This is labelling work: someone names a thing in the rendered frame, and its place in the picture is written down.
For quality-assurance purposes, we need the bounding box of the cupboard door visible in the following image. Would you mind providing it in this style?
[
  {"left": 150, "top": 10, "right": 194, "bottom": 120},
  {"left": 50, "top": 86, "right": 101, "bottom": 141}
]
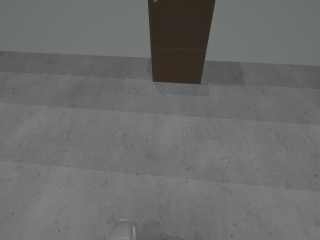
[{"left": 150, "top": 0, "right": 213, "bottom": 48}]

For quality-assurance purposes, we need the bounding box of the robot left thigh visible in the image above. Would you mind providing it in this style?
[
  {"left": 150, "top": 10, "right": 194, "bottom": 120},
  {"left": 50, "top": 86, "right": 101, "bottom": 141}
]
[{"left": 105, "top": 221, "right": 136, "bottom": 240}]

